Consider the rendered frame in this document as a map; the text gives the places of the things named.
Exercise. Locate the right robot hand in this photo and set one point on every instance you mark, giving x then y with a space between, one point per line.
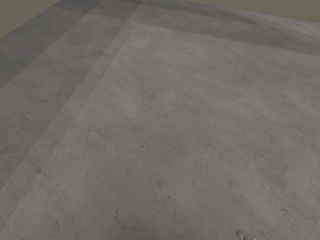
244 236

